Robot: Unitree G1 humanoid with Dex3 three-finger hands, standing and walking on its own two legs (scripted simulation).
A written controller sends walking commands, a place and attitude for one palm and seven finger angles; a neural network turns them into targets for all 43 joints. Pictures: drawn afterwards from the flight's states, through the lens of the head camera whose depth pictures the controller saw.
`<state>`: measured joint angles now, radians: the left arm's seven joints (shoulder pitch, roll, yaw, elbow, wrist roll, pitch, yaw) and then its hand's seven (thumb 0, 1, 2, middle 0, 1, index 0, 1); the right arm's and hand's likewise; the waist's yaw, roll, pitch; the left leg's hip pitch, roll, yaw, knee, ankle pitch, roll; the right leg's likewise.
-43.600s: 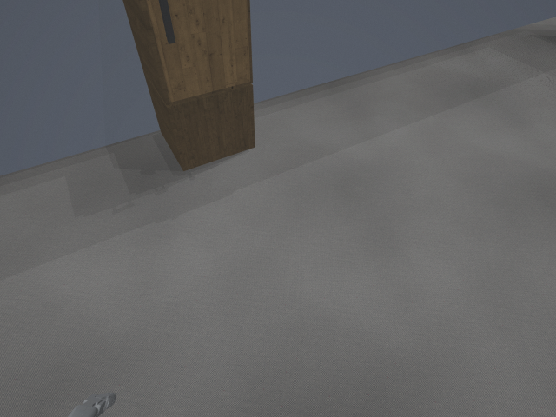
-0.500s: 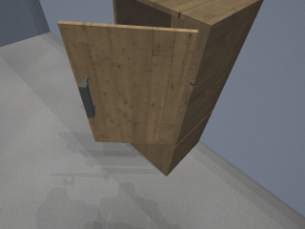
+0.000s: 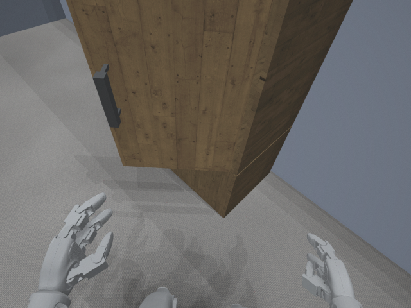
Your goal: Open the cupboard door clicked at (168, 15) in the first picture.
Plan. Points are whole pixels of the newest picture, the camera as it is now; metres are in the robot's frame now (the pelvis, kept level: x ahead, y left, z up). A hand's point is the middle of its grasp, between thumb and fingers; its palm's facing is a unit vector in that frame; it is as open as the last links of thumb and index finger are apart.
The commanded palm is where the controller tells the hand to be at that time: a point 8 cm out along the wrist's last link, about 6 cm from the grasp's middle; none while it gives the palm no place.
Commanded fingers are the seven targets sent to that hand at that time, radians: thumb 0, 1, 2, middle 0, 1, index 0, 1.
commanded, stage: raise the hand with hooked fingers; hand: left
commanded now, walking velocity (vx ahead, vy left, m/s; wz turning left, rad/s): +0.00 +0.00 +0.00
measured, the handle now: (110, 96) +0.57 +0.27 +0.05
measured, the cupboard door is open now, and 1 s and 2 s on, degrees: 43 43 43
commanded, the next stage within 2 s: move the hooked fingers beside the handle in 1.74 s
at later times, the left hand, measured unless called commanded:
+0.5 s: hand (75, 227) +0.24 +0.24 +0.04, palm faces +0.13 -0.99 -0.05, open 11.2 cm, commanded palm +0.21 +0.29 +0.04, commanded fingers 0.00 -0.13 0.46 -0.27 -0.96 -0.27 -0.96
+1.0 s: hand (49, 212) +0.26 +0.29 +0.05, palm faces +0.04 -1.00 -0.03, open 13.8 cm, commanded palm +0.24 +0.34 +0.06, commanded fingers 0.00 -0.50 0.30 -0.30 -1.20 -0.30 -1.20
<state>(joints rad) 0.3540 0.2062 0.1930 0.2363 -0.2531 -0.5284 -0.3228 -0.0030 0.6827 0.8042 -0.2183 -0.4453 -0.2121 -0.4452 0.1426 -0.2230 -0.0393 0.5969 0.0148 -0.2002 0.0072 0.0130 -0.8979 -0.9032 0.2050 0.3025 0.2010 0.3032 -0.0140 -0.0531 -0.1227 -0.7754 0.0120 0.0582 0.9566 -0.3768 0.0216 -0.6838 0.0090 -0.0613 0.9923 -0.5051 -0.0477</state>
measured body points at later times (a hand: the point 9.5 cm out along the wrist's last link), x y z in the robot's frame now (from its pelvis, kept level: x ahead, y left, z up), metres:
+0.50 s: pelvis +0.00 -0.01 -0.01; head +0.06 +0.00 +0.44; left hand +0.23 +0.29 +0.05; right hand +0.13 -0.25 -0.10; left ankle +0.05 +0.11 -0.68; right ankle -0.01 -0.09 -0.68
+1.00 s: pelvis +0.00 +0.03 +0.00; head +0.05 +0.05 +0.45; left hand +0.25 +0.34 +0.06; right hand +0.19 -0.20 -0.06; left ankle +0.05 +0.11 -0.68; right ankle -0.01 -0.09 -0.68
